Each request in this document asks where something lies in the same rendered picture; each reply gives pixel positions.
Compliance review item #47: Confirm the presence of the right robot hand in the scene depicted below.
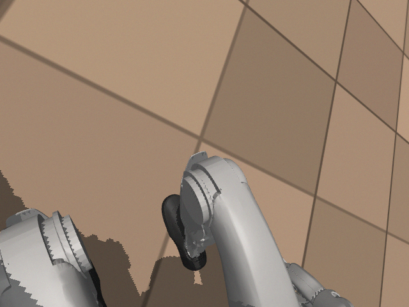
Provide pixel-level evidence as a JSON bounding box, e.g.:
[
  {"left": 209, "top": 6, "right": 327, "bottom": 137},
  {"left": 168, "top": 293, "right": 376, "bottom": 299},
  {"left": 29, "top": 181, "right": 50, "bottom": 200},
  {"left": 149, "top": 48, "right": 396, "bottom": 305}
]
[{"left": 283, "top": 259, "right": 326, "bottom": 307}]

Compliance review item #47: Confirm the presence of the left robot foot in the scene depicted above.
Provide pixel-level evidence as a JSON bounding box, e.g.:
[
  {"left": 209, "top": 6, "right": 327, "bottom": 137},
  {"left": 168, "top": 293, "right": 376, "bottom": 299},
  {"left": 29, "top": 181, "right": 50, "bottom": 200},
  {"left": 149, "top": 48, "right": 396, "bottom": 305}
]
[{"left": 89, "top": 262, "right": 107, "bottom": 307}]

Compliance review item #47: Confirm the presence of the right robot foot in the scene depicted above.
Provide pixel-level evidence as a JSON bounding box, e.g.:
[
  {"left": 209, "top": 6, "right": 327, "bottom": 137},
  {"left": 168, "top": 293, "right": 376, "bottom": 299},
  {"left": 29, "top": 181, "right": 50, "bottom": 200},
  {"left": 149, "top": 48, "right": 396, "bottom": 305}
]
[{"left": 162, "top": 194, "right": 206, "bottom": 271}]

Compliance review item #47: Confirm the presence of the right robot arm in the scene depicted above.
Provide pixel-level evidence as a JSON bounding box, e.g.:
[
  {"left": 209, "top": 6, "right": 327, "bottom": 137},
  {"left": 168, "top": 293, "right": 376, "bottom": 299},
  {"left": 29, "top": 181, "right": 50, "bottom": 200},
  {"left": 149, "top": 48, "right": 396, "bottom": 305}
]
[{"left": 313, "top": 289, "right": 354, "bottom": 307}]

